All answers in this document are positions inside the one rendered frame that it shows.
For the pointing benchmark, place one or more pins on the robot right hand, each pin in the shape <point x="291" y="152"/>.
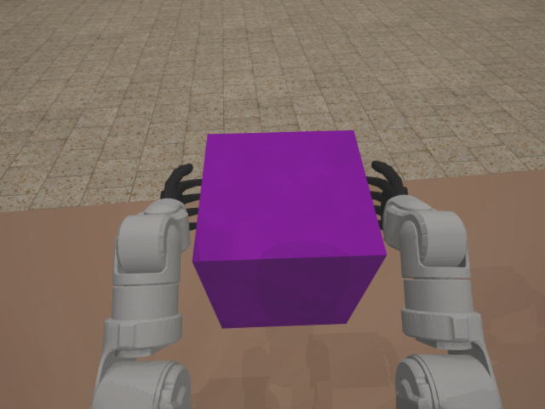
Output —
<point x="391" y="187"/>

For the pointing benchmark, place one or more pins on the robot left hand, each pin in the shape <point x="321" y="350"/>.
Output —
<point x="174" y="188"/>

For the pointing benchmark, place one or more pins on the left robot upper arm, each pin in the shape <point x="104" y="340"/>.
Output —
<point x="144" y="384"/>

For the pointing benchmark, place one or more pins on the robot left forearm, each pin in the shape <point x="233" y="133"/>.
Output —
<point x="146" y="268"/>

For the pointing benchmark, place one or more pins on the carton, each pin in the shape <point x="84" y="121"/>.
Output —
<point x="287" y="232"/>

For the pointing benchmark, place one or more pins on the robot right forearm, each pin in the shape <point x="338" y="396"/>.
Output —
<point x="433" y="247"/>

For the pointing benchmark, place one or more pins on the right robot upper arm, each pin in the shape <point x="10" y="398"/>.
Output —
<point x="444" y="381"/>

